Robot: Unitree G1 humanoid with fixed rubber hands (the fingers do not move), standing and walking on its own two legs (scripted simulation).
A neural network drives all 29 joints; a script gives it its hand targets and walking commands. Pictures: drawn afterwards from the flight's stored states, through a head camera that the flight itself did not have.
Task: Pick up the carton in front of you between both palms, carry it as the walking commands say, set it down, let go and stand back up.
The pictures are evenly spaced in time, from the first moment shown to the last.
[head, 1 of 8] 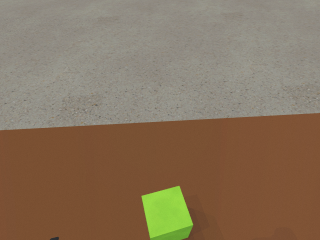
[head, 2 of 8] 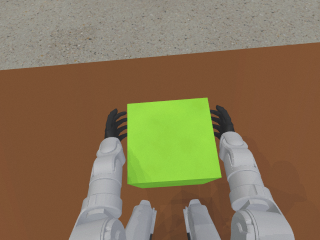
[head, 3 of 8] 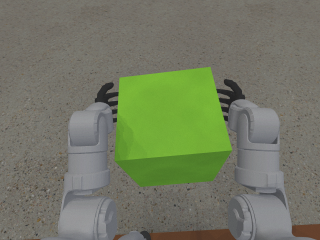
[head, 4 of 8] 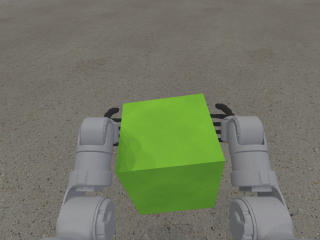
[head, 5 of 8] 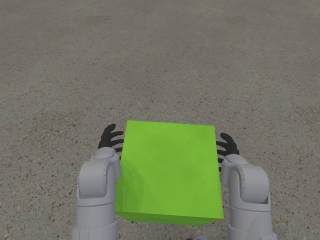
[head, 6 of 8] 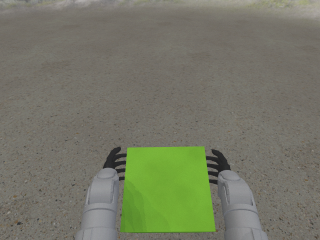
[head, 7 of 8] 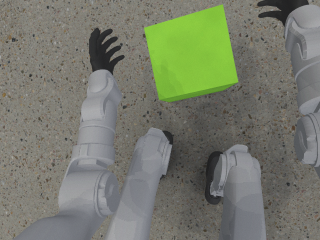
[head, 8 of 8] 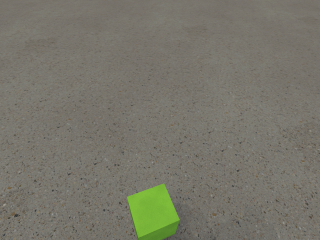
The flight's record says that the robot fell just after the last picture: no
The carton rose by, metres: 0.70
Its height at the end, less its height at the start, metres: -0.07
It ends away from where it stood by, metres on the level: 3.32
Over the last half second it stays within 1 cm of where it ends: yes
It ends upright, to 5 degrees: yes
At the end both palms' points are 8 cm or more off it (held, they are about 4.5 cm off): yes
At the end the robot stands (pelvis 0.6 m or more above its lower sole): yes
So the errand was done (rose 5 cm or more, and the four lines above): yes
